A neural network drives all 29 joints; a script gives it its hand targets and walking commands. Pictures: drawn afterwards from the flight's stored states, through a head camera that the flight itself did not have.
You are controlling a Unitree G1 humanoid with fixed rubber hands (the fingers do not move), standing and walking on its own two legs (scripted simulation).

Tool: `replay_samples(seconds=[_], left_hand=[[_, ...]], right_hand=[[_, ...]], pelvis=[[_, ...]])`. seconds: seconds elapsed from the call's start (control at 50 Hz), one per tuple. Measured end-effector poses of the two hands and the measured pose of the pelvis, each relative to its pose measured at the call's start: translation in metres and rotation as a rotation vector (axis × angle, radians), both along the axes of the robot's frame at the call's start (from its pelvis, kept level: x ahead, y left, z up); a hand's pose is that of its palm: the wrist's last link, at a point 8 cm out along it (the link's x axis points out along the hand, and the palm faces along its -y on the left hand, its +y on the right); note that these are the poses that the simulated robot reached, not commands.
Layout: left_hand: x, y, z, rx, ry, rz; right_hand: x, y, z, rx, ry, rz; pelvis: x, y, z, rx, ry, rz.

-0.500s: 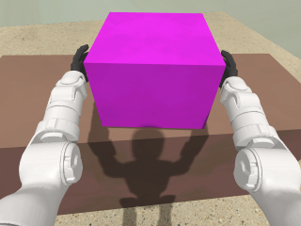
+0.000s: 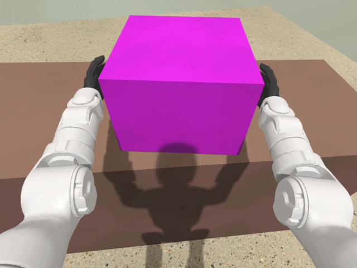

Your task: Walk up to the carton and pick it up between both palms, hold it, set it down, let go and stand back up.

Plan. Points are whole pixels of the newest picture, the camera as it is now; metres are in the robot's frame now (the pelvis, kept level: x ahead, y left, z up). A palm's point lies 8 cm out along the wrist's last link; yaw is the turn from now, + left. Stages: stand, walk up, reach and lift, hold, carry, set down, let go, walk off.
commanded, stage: set down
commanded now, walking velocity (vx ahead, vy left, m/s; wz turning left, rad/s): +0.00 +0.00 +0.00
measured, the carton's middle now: (181, 81) +0.54 +0.00 +0.14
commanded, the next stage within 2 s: none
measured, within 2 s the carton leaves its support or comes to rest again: rests again in 1.26 s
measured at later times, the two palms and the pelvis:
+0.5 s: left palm (98, 98) +0.47 +0.20 +0.13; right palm (262, 106) +0.45 -0.18 +0.14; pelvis +0.01 +0.00 +0.00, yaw +0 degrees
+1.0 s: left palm (100, 101) +0.47 +0.20 +0.12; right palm (260, 111) +0.45 -0.18 +0.12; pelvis +0.01 +0.00 +0.00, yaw +0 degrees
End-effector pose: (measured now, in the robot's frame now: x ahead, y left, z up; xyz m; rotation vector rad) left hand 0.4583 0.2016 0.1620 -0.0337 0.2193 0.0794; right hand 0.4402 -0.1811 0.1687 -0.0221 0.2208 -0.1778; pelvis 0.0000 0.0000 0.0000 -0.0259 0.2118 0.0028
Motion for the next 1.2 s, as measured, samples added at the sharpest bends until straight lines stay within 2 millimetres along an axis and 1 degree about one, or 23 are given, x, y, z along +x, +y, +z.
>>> replay_samples(seconds=[0.1,0.18,0.38,0.48,0.62,0.78,1.12,1.2], left_hand=[[0.006,0.001,-0.003,-0.001,-0.011,0.0],[0.008,0.002,-0.008,0.001,-0.004,0.0],[0.011,0.001,-0.019,0.005,0.011,-0.005],[0.01,0.0,-0.028,0.004,0.025,-0.009],[0.012,0.0,-0.028,0.007,0.013,-0.011],[0.013,-0.001,-0.04,0.007,0.035,-0.015],[0.014,-0.002,-0.043,0.01,0.023,-0.023],[0.014,0.0,-0.044,0.013,0.027,-0.019]], right_hand=[[0.005,0.001,-0.005,-0.003,-0.008,-0.001],[0.007,0.002,-0.01,0.004,-0.004,0.0],[0.008,0.001,-0.025,0.009,0.017,-0.005],[0.009,0.0,-0.028,-0.001,0.021,-0.007],[0.01,0.0,-0.031,0.001,0.009,-0.008],[0.011,-0.001,-0.04,0.003,0.023,-0.01],[0.008,-0.003,-0.05,-0.005,0.017,-0.012],[0.008,-0.002,-0.05,-0.002,0.019,-0.001]], pelvis=[[0.005,-0.001,0.0,0.001,0.006,0.0],[0.007,-0.001,0.0,0.002,0.009,0.0],[0.009,-0.002,0.0,0.004,0.012,0.0],[0.01,-0.002,0.0,0.004,0.014,0.0],[0.011,-0.002,0.0,0.004,0.015,0.0],[0.012,-0.002,0.0,0.004,0.016,0.0],[0.012,-0.003,0.0,0.005,0.017,0.0],[0.012,-0.003,0.0,0.005,0.017,0.0]])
